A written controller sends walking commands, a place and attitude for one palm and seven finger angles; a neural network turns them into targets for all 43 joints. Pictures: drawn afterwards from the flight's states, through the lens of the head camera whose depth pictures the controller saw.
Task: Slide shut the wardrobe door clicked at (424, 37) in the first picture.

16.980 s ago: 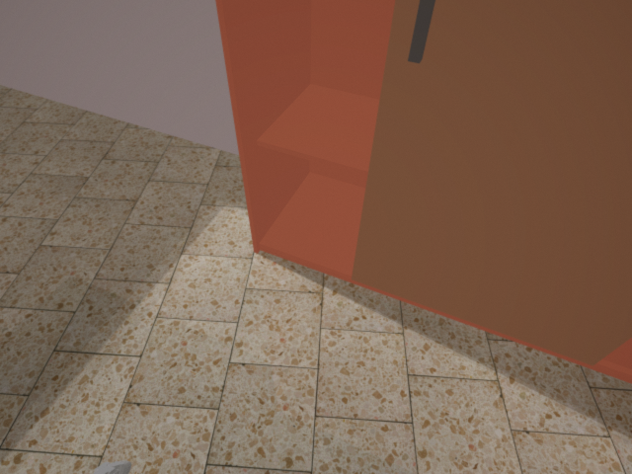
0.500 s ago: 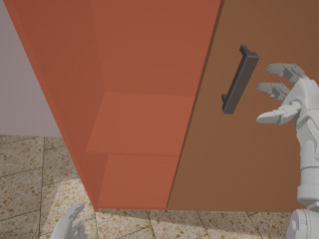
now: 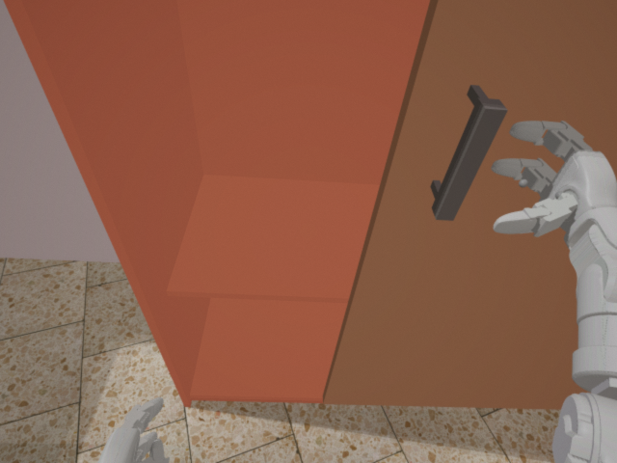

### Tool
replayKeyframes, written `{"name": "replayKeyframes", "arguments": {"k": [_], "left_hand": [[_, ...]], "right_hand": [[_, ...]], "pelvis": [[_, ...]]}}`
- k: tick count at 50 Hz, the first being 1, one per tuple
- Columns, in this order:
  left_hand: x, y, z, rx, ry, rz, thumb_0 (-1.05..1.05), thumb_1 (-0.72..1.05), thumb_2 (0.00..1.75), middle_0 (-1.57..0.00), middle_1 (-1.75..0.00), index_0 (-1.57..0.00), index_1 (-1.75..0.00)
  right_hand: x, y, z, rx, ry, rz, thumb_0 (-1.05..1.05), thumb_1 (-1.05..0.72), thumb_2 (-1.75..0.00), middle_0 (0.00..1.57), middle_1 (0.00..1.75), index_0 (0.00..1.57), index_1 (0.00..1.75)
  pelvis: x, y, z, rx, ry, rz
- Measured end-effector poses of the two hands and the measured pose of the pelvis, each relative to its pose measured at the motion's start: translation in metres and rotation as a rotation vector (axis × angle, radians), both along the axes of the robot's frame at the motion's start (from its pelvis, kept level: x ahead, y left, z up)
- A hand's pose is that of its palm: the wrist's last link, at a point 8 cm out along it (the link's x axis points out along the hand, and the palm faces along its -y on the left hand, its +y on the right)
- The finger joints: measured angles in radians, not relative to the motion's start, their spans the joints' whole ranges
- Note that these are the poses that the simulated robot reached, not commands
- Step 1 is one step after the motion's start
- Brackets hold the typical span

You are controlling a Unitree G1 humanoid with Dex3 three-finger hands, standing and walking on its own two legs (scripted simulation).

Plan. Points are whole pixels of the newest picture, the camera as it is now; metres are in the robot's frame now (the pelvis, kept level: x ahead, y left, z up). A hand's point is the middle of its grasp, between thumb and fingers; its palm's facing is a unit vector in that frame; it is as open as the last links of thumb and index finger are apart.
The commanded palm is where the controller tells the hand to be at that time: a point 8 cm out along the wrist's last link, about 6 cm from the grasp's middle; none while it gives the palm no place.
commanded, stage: feel for the door with the fingertips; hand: right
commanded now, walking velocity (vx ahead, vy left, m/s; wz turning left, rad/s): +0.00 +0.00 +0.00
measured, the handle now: (459, 155) +0.44 -0.14 +0.23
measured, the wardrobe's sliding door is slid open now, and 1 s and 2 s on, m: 0.41 0.41 0.41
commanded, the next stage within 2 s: slide the fingers in behind the handle in 0.72 s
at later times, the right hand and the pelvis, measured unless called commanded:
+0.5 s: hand (491, 177) +0.39 -0.16 +0.23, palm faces -0.03 +1.00 -0.04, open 14.0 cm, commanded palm +0.37 -0.22 +0.22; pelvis +0.00 +0.00 +0.00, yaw +0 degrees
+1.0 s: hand (488, 170) +0.40 -0.16 +0.24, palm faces -0.02 +1.00 -0.04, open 14.0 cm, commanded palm +0.37 -0.21 +0.22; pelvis -0.01 +0.01 +0.00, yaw +0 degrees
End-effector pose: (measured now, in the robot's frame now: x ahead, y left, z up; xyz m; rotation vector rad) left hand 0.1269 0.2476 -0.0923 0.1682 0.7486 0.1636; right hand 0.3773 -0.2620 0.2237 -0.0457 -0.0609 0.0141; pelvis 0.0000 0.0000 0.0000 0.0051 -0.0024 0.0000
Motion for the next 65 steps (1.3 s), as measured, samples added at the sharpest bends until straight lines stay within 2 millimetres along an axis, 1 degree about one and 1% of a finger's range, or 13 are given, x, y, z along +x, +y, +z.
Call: {"name": "replayKeyframes", "arguments": {"k": [3, 7, 11, 16, 21, 25, 31, 35, 45, 51, 57, 65], "left_hand": [[-0.002, 0.001, 0.0, 0.002, 0.004, 0.003, 0.01, 0.91, 0.9, -0.2, -0.3, -0.2, -0.3], [0.0, -0.001, 0.0, -0.003, -0.004, -0.004, 0.01, 0.91, 0.9, -0.2, -0.3, -0.2, -0.3], [0.009, -0.006, 0.001, -0.014, -0.023, -0.015, 0.01, 0.91, 0.9, -0.2, -0.3, -0.2, -0.3], [0.021, -0.012, 0.007, -0.028, -0.057, -0.024, 0.01, 0.91, 0.9, -0.2, -0.3, -0.2, -0.3], [0.031, -0.017, 0.011, -0.036, -0.08, -0.045, 0.01, 0.91, 0.9, -0.2, -0.3, -0.2, -0.3], [0.034, -0.018, 0.012, -0.036, -0.078, -0.053, 0.01, 0.91, 0.9, -0.2, -0.3, -0.2, -0.3], [0.03, -0.014, 0.01, -0.034, -0.064, -0.045, 0.01, 0.91, 0.9, -0.2, -0.3, -0.2, -0.3], [0.022, -0.009, 0.006, -0.03, -0.043, -0.034, 0.01, 0.91, 0.9, -0.2, -0.3, -0.2, -0.3], [-0.001, 0.002, -0.002, -0.019, 0.011, -0.002, 0.01, 0.91, 0.9, -0.2, -0.3, -0.2, -0.3], [-0.008, 0.005, -0.002, -0.02, 0.007, 0.012, 0.01, 0.91, 0.9, -0.2, -0.3, -0.2, -0.3], [-0.006, 0.004, 0.003, -0.027, -0.022, 0.015, 0.01, 0.91, 0.9, -0.2, -0.3, -0.2, -0.3], [0.011, -0.003, 0.009, -0.022, -0.059, -0.017, 0.01, 0.91, 0.9, -0.2, -0.3, -0.2, -0.3]], "right_hand": [[-0.001, 0.002, 0.001, -0.01, -0.016, 0.0, -0.02, 0.5, -0.3, 0.31, 1.21, 0.3, 1.2], [-0.004, 0.014, 0.006, -0.006, -0.051, 0.028, -0.02, 0.5, -0.3, 0.31, 1.21, 0.3, 1.2], [-0.005, 0.027, 0.005, 0.013, -0.042, 0.044, -0.02, 0.5, -0.3, 0.3, 1.2, 0.3, 1.2], [-0.006, 0.035, 0.001, 0.011, -0.017, 0.022, -0.01, 0.5, -0.3, 0.3, 1.2, 0.3, 1.2], [-0.011, 0.042, 0.008, 0.011, -0.049, 0.025, -0.02, 0.5, -0.3, 0.3, 1.2, 0.3, 1.2], [-0.01, 0.045, 0.009, 0.01, -0.031, 0.019, -0.02, 0.5, -0.3, 0.3, 1.2, 0.3, 1.2], [-0.006, 0.046, 0.011, 0.005, -0.017, 0.008, -0.01, 0.5, -0.3, 0.3, 1.2, 0.3, 1.2], [-0.004, 0.05, 0.013, 0.006, -0.026, 0.016, -0.02, 0.5, -0.3, 0.3, 1.21, 0.3, 1.2], [0.0, 0.048, 0.013, 0.01, -0.023, 0.007, -0.01, 0.5, -0.3, 0.35, 1.24, 0.3, 1.2], [-0.001, 0.048, 0.013, 0.007, -0.03, 0.014, -0.01, 0.5, -0.3, 0.34, 1.24, 0.3, 1.2], [-0.01, 0.045, 0.011, 0.009, -0.051, 0.018, -0.01, 0.5, -0.3, 0.32, 1.22, 0.3, 1.2], [-0.02, 0.045, 0.007, 0.008, -0.044, 0.018, -0.02, 0.5, -0.3, 0.31, 1.2, 0.3, 1.2]], "pelvis": [[0.001, -0.001, 0.0, 0.0, -0.002, 0.001], [0.002, -0.002, 0.0, 0.0, -0.007, -0.001], [0.002, -0.002, 0.0, -0.002, -0.01, 0.001], [0.0, -0.002, 0.001, -0.003, -0.014, 0.004], [0.0, 0.0, 0.001, -0.004, -0.022, 0.002], [-0.001, 0.001, 0.001, -0.004, -0.027, -0.003], [-0.003, 0.004, 0.002, -0.004, -0.028, -0.005], [-0.003, 0.005, 0.002, -0.004, -0.028, -0.006], [-0.006, 0.007, 0.002, -0.004, -0.027, -0.004], [-0.007, 0.007, 0.002, -0.004, -0.026, 0.003], [-0.006, 0.007, 0.002, -0.005, -0.03, 0.012], [-0.008, 0.005, 0.002, -0.002, -0.038, 0.003]]}}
